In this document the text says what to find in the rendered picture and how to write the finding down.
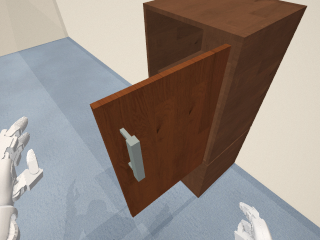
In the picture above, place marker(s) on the handle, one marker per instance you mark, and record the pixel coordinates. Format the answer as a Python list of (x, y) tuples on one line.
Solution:
[(135, 155)]

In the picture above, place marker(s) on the right robot hand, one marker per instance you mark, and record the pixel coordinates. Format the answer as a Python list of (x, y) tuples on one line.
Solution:
[(257, 229)]

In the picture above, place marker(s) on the cupboard door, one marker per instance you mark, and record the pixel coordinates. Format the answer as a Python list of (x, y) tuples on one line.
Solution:
[(171, 114)]

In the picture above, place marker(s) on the left robot forearm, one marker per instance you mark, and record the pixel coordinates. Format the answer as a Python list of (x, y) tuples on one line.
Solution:
[(9, 229)]

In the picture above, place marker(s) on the left robot hand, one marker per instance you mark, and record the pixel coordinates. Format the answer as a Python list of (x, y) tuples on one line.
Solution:
[(11, 146)]

